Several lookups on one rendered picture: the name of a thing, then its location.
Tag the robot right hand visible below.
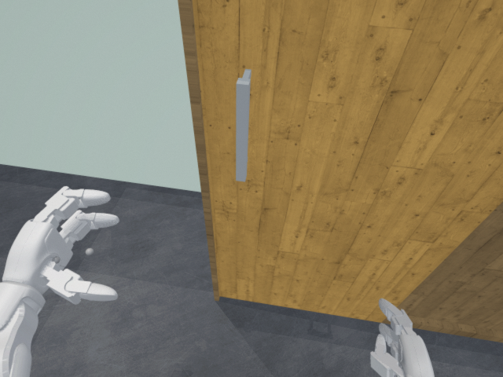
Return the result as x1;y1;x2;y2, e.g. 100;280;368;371
370;298;435;377

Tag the handle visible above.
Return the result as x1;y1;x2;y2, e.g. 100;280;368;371
236;69;252;182

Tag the wardrobe door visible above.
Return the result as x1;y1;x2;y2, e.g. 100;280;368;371
397;202;503;331
193;0;503;323

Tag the robot left hand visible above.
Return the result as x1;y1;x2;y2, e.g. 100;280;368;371
2;186;119;305

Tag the left robot forearm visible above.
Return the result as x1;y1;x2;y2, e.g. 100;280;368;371
0;281;46;377

